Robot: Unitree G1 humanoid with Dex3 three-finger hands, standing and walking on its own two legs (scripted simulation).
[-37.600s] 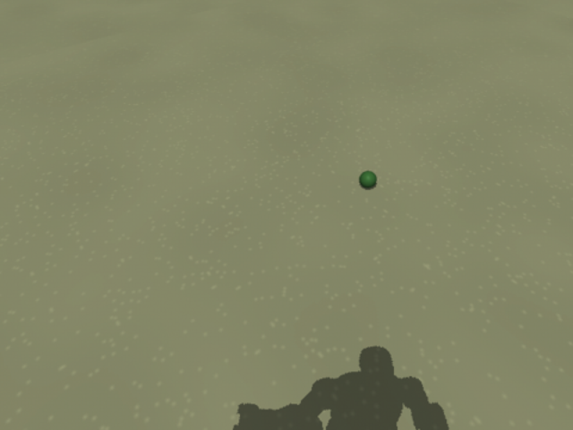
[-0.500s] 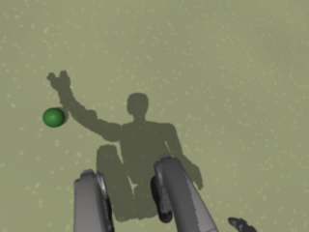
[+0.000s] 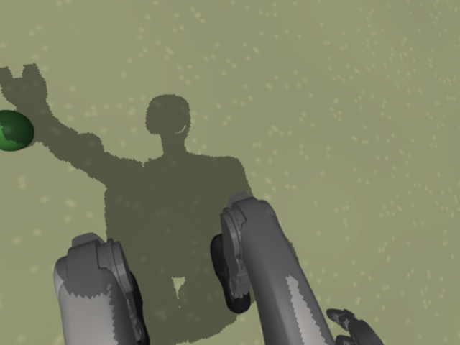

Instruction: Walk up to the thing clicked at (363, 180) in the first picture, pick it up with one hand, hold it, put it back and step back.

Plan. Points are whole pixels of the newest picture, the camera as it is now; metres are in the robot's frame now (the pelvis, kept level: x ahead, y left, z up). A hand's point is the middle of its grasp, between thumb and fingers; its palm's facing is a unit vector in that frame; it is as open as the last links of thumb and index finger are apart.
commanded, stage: approach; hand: left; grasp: from above
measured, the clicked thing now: (9, 130) +0.56 +0.31 -0.35
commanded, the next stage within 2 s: rest palm in 0.44 s
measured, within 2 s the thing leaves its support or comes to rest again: neither
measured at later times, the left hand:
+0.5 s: hand (8, 119) +0.56 +0.29 -0.29, palm faces -0.42 -0.09 -0.90, open 14.3 cm
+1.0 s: hand (1, 137) +0.53 +0.31 -0.30, palm faces -0.46 -0.10 -0.88, open 14.3 cm
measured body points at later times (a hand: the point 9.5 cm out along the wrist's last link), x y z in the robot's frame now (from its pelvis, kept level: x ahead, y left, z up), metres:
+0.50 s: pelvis +0.01 -0.01 -0.07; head +0.32 +0.08 +0.24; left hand +0.58 +0.29 -0.24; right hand +0.02 -0.27 -0.14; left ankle +0.08 +0.12 -0.36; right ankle +0.11 -0.14 -0.36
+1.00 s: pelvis +0.00 +0.00 -0.08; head +0.30 +0.10 +0.24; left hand +0.55 +0.31 -0.25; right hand +0.03 -0.27 -0.13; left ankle +0.08 +0.12 -0.36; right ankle +0.11 -0.14 -0.36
